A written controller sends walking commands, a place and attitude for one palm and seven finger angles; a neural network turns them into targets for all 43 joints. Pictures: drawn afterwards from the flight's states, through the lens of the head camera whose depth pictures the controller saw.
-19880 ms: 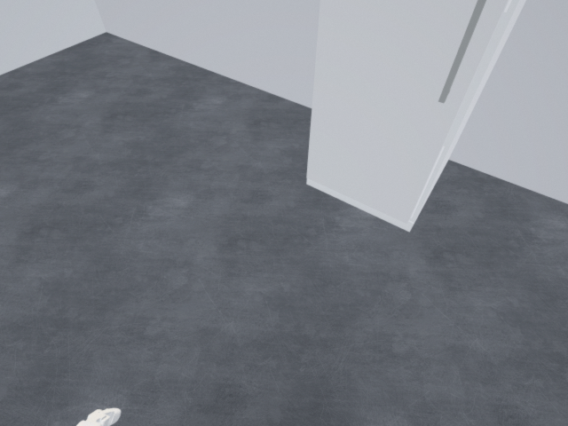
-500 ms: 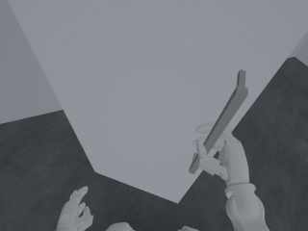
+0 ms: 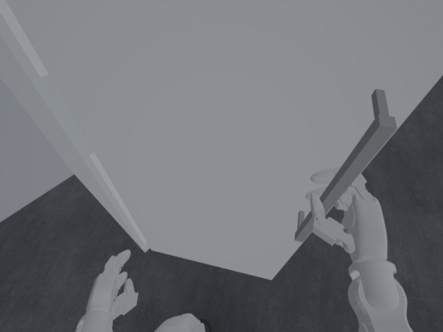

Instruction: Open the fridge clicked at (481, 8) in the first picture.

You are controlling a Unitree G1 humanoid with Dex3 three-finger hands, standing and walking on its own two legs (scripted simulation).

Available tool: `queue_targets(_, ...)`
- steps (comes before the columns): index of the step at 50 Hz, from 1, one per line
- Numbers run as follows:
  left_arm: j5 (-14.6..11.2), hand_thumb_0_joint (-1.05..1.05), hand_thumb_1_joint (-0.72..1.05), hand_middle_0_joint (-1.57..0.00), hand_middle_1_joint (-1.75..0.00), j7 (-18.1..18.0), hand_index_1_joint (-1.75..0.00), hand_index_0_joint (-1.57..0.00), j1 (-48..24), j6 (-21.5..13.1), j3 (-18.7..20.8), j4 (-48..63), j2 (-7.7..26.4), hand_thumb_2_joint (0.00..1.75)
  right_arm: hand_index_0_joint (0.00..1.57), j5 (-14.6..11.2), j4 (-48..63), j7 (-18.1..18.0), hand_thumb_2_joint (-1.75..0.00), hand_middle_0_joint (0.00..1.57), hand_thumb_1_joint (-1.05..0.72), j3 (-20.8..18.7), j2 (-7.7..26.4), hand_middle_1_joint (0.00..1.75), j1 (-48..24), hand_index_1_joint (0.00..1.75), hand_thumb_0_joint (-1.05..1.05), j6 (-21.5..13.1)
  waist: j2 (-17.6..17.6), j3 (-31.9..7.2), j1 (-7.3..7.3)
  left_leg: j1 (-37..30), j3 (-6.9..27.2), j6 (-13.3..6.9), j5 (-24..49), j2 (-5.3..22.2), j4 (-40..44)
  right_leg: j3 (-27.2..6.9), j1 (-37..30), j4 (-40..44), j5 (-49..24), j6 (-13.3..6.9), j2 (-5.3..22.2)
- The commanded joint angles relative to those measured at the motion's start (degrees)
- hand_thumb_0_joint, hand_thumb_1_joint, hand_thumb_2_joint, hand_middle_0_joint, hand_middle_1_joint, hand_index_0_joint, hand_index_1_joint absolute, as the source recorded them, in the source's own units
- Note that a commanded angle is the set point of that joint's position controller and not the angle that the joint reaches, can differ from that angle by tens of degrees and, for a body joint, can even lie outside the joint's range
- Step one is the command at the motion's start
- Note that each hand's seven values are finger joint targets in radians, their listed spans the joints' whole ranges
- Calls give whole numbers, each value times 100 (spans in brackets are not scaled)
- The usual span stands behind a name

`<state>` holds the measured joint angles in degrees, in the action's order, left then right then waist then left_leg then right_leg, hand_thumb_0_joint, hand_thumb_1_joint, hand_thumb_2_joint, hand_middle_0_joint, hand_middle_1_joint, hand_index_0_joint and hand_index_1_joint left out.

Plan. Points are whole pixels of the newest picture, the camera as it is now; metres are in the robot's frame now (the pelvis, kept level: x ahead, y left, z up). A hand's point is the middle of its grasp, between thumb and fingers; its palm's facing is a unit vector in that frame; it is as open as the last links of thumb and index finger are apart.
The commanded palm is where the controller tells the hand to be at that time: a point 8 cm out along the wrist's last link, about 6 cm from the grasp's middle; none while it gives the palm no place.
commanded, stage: walk backward, drawing the door open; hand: right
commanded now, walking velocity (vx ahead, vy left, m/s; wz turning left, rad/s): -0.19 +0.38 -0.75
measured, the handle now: (328, 187) +0.34 -0.13 +0.10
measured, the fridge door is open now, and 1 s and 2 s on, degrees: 60 75 75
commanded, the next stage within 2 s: stop walking and hold the door back in 0.22 s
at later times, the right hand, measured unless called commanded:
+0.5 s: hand (281, 293) +0.17 -0.05 +0.10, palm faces +0.45 +0.83 -0.34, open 6.0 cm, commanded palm +0.15 -0.11 +0.10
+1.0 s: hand (288, 273) +0.20 -0.06 +0.11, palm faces +0.41 +0.88 -0.25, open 5.4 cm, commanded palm +0.15 -0.12 +0.10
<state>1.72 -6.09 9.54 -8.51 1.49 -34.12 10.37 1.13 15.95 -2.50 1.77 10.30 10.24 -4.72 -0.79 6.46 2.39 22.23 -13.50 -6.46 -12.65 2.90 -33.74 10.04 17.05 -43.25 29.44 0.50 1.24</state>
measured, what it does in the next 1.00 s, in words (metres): steps to the left, turning right: right foot, then left foot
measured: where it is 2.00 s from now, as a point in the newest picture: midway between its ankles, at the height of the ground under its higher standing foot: outside the picture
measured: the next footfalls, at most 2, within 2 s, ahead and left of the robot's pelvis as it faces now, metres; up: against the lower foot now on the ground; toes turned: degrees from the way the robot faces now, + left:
right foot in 0.02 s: +0.00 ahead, -0.10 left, +0.00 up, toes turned -10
left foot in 0.30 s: +0.06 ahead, +0.30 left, +0.00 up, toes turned -10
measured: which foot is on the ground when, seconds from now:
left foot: down 0.00-0.02, up 0.04-0.28, down 0.30-0.84, up 0.86-1.00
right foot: up 0.00-0.00, down 0.02-0.30, up 0.32-0.82, down 0.84-1.00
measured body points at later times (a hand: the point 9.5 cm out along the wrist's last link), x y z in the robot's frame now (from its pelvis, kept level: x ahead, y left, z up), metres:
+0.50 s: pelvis -0.05 +0.22 +0.01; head +0.00 +0.24 +0.45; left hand +0.19 +0.39 -0.11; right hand +0.14 -0.09 +0.12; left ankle +0.02 +0.30 -0.73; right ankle -0.11 +0.12 -0.63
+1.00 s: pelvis -0.14 +0.25 +0.02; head -0.10 +0.24 +0.47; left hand +0.00 +0.46 -0.11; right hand +0.17 -0.10 +0.13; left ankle -0.05 +0.35 -0.68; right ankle -0.20 +0.17 -0.73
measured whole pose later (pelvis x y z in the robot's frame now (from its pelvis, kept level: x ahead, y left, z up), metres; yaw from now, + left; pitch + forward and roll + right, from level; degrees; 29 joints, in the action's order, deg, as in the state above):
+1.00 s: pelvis -0.14 +0.25 +0.02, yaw -21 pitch +0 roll +2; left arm -1.6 -5.4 19.9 -1.4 -0.6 -41.3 12.7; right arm 0.4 -43.5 -0.9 -7.4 17.7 -33.0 -11.0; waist 2.5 4.0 3.3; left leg 26.9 -4.8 1.6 -20.5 1.0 -47.9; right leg 4.8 8.8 -25.1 16.6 -1.8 2.7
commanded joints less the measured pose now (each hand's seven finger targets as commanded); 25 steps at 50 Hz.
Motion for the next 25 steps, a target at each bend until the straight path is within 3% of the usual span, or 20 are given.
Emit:
queue_targets(1, 177, 0, 90, -20, -30, -33, -30, -20, 77, -282, 228, 935, 803, 90, 45, 153, 1733, -54, -90, 45, -90, -138, 311, 140, -1267, 140, 0, -878, 1914, -1529, 73, 2249, 1073, 1237, -1617, 108, -2883, -4665, -2739, 2971, -3916, -1360, 3315)
queue_targets(2, 202, 0, 90, -20, -30, 34, -30, -20, -143, -240, 225, 919, 902, 90, 45, 262, 1718, -21, -90, 45, -90, -418, 486, 140, -1032, 140, 0, -990, 1204, -1589, -104, 2161, 1843, 1100, -1463, 92, -3638, -4797, -2412, 2915, -4186, -1612, 3705)
queue_targets(3, 173, 0, 90, -20, -30, 33, -30, -20, -219, -200, 226, 781, 808, 90, 45, 280, 1922, 80, -90, 45, -90, -447, 635, 140, -1201, 140, 0, -981, 1195, -1268, 40, 2172, 1961, 982, -1238, 140, -3541, -4416, -1794, 2688, -3922, -1341, 3129)
queue_targets(4, 141, 0, 90, -20, -30, 64, -30, -20, -388, -187, 260, 676, 908, 90, 45, 264, 1873, 124, -90, 45, -90, -506, 632, 140, -1220, 140, 0, -911, 1282, -877, -64, 2155, 1949, 998, -918, 208, -3497, -3646, -1419, 2585, -3718, -1240, 2832)
queue_targets(5, 92, 0, 90, -20, -30, 96, -30, -20, -338, -193, 248, 545, 892, 90, 45, 233, 1663, 144, -90, 45, -90, -389, 448, 140, -1048, 140, 0, -788, 1184, -811, -131, 1744, 1849, 1008, -616, 182, -3265, -2919, -1142, 2446, -3513, -1032, 2460)
queue_targets(7, -8, 0, 90, -20, -30, 162, -30, -20, -239, -208, 279, 534, 880, 90, 45, 130, 1580, 112, -90, 45, -90, -280, 211, 140, -935, 140, 0, -628, 1510, -1051, -215, 412, 1446, 1001, -487, -28, -2149, -1772, -527, 2304, -3125, -561, 1738)
queue_targets(8, -48, 0, 90, -20, -30, 187, -30, -20, -170, -215, 290, 567, 854, 90, 45, 74, 1517, 85, -90, 45, -90, -305, 178, 140, -873, 140, 0, -581, 1650, -1210, -201, -169, 1246, 998, -520, -161, -1496, -1615, -332, 2336, -2788, -426, 1515)
queue_targets(10, -139, 0, 90, -20, -30, 197, -30, -20, -167, -240, 304, 594, 803, 90, 45, 25, 1469, 4, -90, 45, -90, -517, 340, 140, -843, 140, 0, -579, 1830, -1341, -133, -825, 879, 1079, -700, -416, -436, -1775, -193, 2358, -2084, -439, 1356)
queue_targets(12, -205, 0, 90, -20, -30, 183, -30, -20, -314, -266, 267, 623, 708, 90, 45, -12, 1439, -28, -90, 45, -90, -690, 490, 140, -733, 140, 0, -655, 1465, -1292, -188, -1549, 654, 1168, -385, -497, 672, -1779, 304, 1982, -1144, -357, 1083)
queue_targets(13, -254, 0, 90, -20, -30, 192, -30, -20, -170, -246, 238, 552, 574, 90, 45, -5, 1540, -66, -90, 45, -90, -874, 759, 140, -807, 140, 0, -688, 739, -1421, -125, -1576, 701, 1086, -119, -254, 1363, -1337, 234, 1261, -714, -138, 536)
queue_targets(14, -279, 0, 90, -20, -30, 197, -30, -20, -182, -187, 174, 568, 345, 90, 45, -25, 1697, -127, -90, 45, -90, -1158, 1131, 140, -894, 140, 0, -662, -568, -1507, -119, -1566, 1189, 695, 446, 453, 1552, -697, 648, -14, -128, 136, -54)
queue_targets(15, -226, 0, 90, -20, -30, 173, -30, -20, -417, -170, 141, 601, 179, 90, 45, -30, 1867, -204, -90, 45, -90, -1606, 1577, 140, -883, 140, 0, -657, -1380, -1695, -303, -1508, 2027, 68, 1092, 1464, 1493, -523, 1487, -1889, 640, 241, -285)
queue_targets(16, -214, 0, 90, -20, -30, 140, -30, -20, -461, -235, 313, 555, 302, 90, 45, -101, 1680, -227, -90, 45, -90, -1652, 1463, 140, -471, 140, 0, -612, -2030, -2070, -469, -1601, 2904, -507, 1238, 2041, 1472, -964, 1541, -3322, 1107, 186, -228)
queue_targets(17, -145, 0, 90, -20, -30, 36, -30, -20, -504, -235, 251, 474, 393, 90, 45, -86, 1248, -284, -90, 45, -90, -1662, 1553, 140, -750, 140, 0, -530, -1464, -1793, -336, -1482, 3046, -584, 1768, 2052, 1197, -1134, 1843, -3900, 760, 188, -24)
queue_targets(18, -88, 0, 90, -20, -30, -1, -30, -20, -613, -154, 128, 334, 355, 90, 45, -85, 790, -384, -90, 45, -90, -1858, 1653, 140, -1319, 140, 0, -532, -855, -1685, -312, -1657, 2524, -532, 2538, 1892, 891, -1086, 2033, -4020, 391, 260, 92)
queue_targets(19, -97, 0, 90, -20, -30, -26, -30, -20, -655, -52, 33, 286, 364, 90, 45, -108, 245, -484, -90, 45, -90, -1891, 1617, 140, -1774, 140, 0, -547, -662, -1779, -287, -1816, 2089, -371, 2915, 1794, 799, -1092, 1921, -3724, 185, 291, 69)
queue_targets(20, -147, 0, 90, -20, -30, -55, -30, -20, -640, 22, 7, 328, 441, 90, 45, -159, -199, -566, -90, 45, -90, -1945, 1656, 140, -1999, 140, 0, -557, -766, -1808, -255, -1780, 1923, -194, 2916, 1761, 845, -1108, 1676, -3380, -19, 269, 36)
queue_targets(22, -159, 0, 90, -20, -30, -115, -30, -20, -597, 136, -12, 359, 602, 90, 45, -240, -821, -616, -90, 45, -90, -1819, 1658, 140, -2511, 140, 0, -577, -1019, -1811, -286, -1800, 1905, 22, 2663, 1748, 1031, -1031, 1277, -2461, -256, 167, -72)
queue_targets(25, -157, 0, 90, -20, -30, -84, -30, -20, -563, 249, -2, 382, 822, 90, 45, -297, -1339, -602, -90, 45, -90, -1745, 1778, 140, -3430, 140, 0, -672, -1257, -1775, -362, -1726, 2325, 70, 1020, 1890, 1689, -943, 1021, -1558, -467, 99, -171)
